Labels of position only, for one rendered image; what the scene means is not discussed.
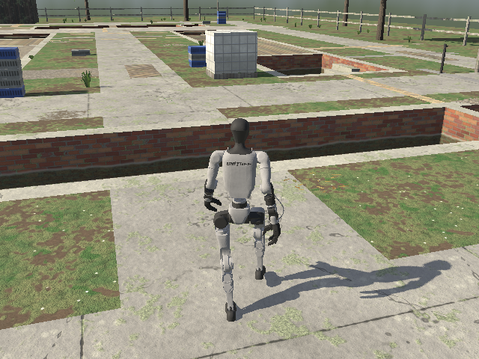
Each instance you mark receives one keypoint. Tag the robot right upper arm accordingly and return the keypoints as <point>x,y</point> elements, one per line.
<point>265,171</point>

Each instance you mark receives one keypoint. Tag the robot right forearm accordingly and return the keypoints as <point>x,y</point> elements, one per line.
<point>271,206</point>

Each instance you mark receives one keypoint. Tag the left robot hand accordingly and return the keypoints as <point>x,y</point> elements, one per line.
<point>208,206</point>

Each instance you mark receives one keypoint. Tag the right robot thigh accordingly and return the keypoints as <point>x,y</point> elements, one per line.
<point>257,218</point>

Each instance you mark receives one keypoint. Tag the right robot hand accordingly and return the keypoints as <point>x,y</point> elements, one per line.
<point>276,232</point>

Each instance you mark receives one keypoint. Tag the robot left upper arm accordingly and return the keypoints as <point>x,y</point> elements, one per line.
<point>213,168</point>

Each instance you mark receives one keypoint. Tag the robot left shin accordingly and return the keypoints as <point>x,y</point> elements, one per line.
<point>228,285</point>

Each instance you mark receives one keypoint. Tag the robot left forearm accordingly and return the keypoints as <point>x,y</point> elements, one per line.
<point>208,193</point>

